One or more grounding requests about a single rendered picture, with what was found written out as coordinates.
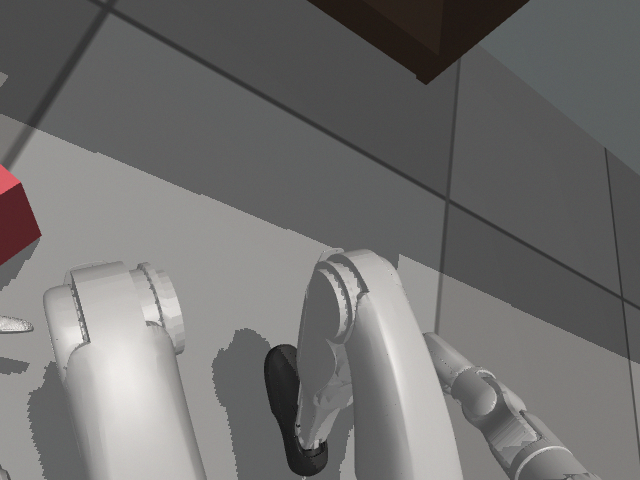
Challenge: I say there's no carton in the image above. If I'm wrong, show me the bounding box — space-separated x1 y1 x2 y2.
0 164 42 266

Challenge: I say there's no bookshelf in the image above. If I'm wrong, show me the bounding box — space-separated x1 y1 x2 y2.
307 0 530 85

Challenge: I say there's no right robot foot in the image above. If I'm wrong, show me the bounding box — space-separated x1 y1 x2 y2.
264 344 328 477

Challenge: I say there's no right robot hand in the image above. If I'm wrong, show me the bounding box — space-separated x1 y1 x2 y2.
422 332 476 396

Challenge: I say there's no left robot hand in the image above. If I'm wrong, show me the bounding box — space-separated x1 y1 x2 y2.
0 316 34 334

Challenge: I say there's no right robot arm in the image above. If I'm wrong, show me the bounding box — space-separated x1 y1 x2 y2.
451 367 602 480

